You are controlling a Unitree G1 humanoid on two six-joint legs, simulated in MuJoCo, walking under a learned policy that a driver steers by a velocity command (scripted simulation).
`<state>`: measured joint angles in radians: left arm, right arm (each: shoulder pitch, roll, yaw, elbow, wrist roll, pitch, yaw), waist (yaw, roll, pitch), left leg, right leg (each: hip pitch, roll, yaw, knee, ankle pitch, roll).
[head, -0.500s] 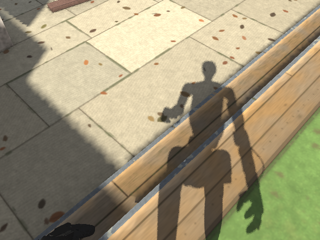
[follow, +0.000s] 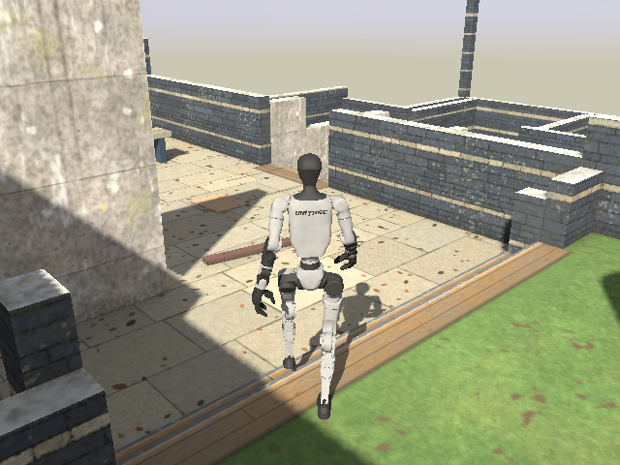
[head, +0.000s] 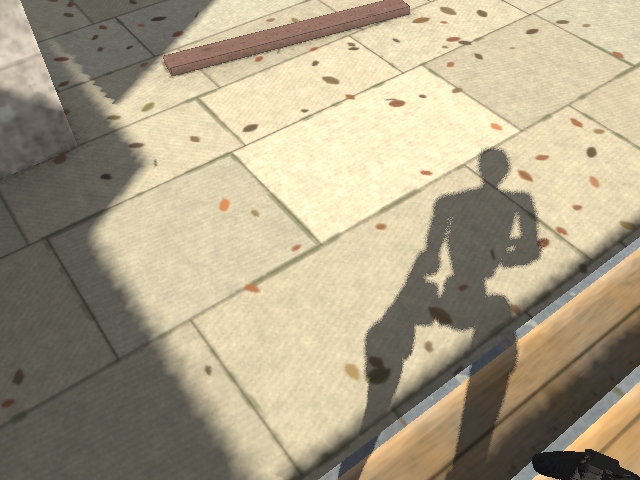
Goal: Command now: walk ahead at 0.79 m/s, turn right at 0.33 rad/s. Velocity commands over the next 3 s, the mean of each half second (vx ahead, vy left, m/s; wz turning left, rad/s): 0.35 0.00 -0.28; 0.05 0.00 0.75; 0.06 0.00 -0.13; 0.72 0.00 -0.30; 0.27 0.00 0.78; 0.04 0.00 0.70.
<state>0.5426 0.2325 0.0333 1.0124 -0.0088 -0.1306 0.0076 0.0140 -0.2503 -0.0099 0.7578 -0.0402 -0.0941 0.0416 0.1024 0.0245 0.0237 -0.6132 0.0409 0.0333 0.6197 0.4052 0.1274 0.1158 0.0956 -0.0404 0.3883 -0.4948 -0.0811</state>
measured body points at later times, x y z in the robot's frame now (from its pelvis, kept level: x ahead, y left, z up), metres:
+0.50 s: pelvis +0.40 -0.08 -0.22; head +0.38 -0.09 +0.23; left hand +0.60 +0.10 -0.30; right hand +0.32 -0.33 -0.36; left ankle +0.22 +0.16 -0.84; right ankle +0.52 -0.19 -0.90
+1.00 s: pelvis +0.46 -0.05 -0.17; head +0.45 -0.05 +0.28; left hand +0.46 +0.25 -0.28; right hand +0.68 -0.24 -0.27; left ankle +0.39 +0.04 -0.89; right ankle +0.52 -0.19 -0.89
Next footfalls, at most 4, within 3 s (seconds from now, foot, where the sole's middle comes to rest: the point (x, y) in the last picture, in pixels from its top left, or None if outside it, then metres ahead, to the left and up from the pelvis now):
0.16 left None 0.23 0.16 -0.93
0.46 right None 0.56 -0.20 -0.93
0.98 left None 0.43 0.06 -0.93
1.68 right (450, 420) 0.72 -0.21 -0.93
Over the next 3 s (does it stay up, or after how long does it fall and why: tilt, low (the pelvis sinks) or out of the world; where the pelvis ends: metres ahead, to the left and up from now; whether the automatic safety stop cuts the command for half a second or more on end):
stays up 1.14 -0.23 -0.35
